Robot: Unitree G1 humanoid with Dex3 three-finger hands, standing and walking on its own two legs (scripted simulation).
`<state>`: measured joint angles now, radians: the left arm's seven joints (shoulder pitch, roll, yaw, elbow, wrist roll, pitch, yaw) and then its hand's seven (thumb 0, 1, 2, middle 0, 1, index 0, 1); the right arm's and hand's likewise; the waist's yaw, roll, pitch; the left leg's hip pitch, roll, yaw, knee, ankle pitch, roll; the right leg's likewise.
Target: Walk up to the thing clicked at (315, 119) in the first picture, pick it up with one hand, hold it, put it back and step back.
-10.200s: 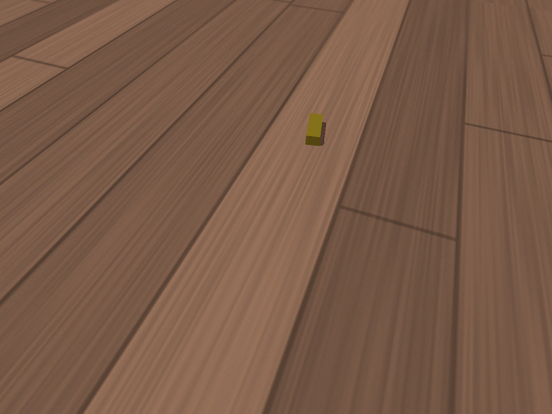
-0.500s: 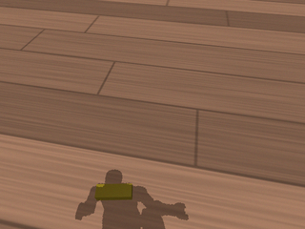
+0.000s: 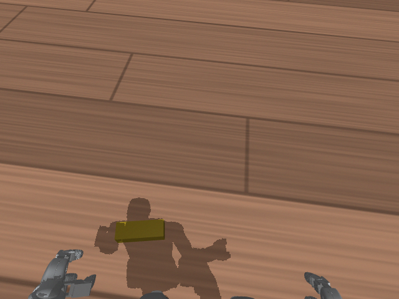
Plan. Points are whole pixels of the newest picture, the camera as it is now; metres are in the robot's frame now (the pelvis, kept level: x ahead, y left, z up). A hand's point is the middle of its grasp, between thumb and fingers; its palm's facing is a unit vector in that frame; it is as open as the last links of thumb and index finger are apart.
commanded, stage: rise first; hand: left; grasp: from above
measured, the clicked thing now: (140, 231) +0.44 +0.26 -0.73
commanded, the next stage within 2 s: none
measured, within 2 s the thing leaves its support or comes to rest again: neither
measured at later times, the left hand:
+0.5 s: hand (85, 295) +0.15 +0.27 -0.20, palm faces -0.13 -0.87 -0.47, open 14.1 cm
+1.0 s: hand (86, 297) +0.15 +0.29 -0.29, palm faces -0.31 -0.73 -0.61, open 14.2 cm
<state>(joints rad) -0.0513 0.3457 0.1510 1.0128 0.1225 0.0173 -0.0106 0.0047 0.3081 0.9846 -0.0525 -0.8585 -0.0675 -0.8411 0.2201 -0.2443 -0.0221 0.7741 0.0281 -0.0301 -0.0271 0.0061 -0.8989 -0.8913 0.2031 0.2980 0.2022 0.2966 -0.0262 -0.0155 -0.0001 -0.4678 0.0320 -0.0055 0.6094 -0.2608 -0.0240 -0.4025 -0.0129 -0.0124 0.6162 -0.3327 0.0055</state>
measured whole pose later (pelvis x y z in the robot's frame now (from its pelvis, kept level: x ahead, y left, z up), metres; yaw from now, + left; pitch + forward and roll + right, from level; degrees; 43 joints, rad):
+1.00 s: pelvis -0.03 +0.01 -0.15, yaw -1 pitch +26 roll -2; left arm 0.13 0.40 0.14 0.54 0.42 0.08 0.05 0.00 -0.54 0.97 -0.07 -1.08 -0.08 -1.07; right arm 0.14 -0.25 -0.03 0.56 0.00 -0.20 -0.01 0.01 -0.89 -0.89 0.20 0.30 0.20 0.30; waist -0.02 0.00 -0.17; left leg -1.34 0.04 -0.04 1.47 -0.58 -0.01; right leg -1.25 0.00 -0.02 1.46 -0.66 0.02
